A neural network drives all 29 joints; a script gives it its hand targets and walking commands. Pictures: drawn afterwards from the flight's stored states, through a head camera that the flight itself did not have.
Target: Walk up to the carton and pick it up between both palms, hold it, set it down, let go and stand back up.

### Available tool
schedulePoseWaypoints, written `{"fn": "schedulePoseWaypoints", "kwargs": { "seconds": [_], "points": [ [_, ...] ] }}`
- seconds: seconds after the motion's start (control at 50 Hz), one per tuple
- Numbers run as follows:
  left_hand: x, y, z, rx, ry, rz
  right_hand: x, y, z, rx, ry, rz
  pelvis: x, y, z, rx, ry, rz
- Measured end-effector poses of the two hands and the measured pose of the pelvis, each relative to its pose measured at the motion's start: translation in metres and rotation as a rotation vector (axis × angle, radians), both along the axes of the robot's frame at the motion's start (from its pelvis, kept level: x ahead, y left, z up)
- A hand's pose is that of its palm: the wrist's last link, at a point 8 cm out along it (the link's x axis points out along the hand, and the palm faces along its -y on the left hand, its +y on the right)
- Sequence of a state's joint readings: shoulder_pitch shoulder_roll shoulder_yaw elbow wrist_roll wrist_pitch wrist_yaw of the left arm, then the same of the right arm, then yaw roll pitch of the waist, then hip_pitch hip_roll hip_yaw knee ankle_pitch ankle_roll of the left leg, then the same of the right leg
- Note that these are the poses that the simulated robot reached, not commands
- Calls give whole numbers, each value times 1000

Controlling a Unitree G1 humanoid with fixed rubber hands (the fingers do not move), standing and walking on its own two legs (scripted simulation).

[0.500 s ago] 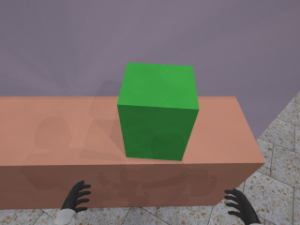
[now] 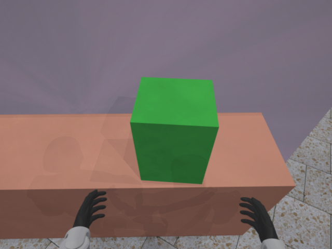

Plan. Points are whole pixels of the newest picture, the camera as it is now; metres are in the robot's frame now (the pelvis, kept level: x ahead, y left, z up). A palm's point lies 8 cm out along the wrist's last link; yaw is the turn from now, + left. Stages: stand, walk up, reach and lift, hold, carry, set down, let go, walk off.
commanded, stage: reach and lift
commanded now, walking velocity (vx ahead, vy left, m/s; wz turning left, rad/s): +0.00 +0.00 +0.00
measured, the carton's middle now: (173, 134) +0.44 -0.01 -0.01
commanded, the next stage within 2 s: none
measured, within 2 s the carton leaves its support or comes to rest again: neither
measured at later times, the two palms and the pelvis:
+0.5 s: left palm (86, 213) +0.21 +0.21 -0.04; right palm (255, 211) +0.22 -0.21 -0.04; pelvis +0.02 +0.02 +0.00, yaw +1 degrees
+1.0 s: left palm (94, 179) +0.28 +0.20 +0.01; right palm (258, 182) +0.27 -0.21 +0.01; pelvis +0.01 +0.02 +0.00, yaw +0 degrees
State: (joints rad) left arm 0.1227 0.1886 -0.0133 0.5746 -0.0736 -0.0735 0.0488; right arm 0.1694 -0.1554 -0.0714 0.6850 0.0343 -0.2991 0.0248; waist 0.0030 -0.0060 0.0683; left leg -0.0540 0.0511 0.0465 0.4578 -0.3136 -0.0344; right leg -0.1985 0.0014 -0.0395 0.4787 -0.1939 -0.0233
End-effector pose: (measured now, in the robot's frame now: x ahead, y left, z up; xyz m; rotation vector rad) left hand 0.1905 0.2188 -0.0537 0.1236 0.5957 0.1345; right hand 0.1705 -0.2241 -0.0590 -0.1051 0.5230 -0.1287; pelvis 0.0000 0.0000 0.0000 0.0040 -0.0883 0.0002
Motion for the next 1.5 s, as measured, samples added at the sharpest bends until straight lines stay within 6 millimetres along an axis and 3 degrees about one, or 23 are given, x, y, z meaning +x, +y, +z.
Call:
{"fn": "schedulePoseWaypoints", "kwargs": {
  "seconds": [0.28,0.62,1.1,1.5],
  "points": [
    [11,5,5,-19,-172,-18,28,12,5,39,-125,-6,15,14,-2,-21,16,12],
    [29,-11,19,-67,-306,-26,53,16,20,50,-228,18,15,27,-4,-27,28,11],
    [103,-21,71,-71,-333,-1,113,14,78,59,-273,26,12,16,6,-15,43,-10],
    [161,-19,134,-70,-338,-29,176,8,135,66,-318,9,11,17,10,-18,68,-15]
  ]
}}
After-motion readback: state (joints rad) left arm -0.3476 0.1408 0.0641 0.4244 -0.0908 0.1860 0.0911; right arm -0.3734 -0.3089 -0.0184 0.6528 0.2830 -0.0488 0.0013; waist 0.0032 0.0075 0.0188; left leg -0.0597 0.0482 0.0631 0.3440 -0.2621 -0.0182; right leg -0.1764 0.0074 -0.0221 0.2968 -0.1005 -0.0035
